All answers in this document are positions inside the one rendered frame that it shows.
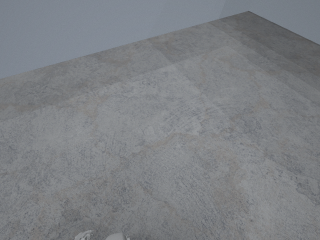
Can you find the robot left hand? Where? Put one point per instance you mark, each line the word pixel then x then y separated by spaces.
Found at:
pixel 87 235

